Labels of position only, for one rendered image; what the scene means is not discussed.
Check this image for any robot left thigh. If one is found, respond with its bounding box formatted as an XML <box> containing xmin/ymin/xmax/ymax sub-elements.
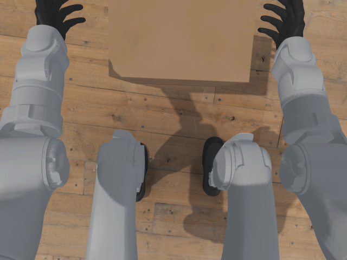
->
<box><xmin>85</xmin><ymin>138</ymin><xmax>145</xmax><ymax>260</ymax></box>

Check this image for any robot right foot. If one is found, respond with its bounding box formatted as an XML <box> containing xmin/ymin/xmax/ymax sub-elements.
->
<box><xmin>202</xmin><ymin>136</ymin><xmax>224</xmax><ymax>196</ymax></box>

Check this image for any robot left upper arm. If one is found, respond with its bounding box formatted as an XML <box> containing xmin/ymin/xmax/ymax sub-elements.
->
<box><xmin>0</xmin><ymin>136</ymin><xmax>70</xmax><ymax>260</ymax></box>

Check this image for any robot left hand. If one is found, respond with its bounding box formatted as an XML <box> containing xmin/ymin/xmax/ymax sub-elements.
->
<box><xmin>35</xmin><ymin>0</ymin><xmax>86</xmax><ymax>41</ymax></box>

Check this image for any carton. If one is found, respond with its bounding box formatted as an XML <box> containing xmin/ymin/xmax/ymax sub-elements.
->
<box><xmin>108</xmin><ymin>0</ymin><xmax>257</xmax><ymax>87</ymax></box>

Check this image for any robot right hand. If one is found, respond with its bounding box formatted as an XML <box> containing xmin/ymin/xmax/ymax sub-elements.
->
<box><xmin>258</xmin><ymin>0</ymin><xmax>305</xmax><ymax>50</ymax></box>

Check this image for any robot right upper arm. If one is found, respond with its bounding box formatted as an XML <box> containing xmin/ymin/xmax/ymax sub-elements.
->
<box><xmin>279</xmin><ymin>142</ymin><xmax>347</xmax><ymax>260</ymax></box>

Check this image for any robot left forearm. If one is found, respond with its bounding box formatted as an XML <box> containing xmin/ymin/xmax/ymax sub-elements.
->
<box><xmin>0</xmin><ymin>25</ymin><xmax>69</xmax><ymax>138</ymax></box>

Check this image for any robot right forearm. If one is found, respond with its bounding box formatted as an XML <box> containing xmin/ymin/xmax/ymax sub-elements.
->
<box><xmin>271</xmin><ymin>36</ymin><xmax>347</xmax><ymax>145</ymax></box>

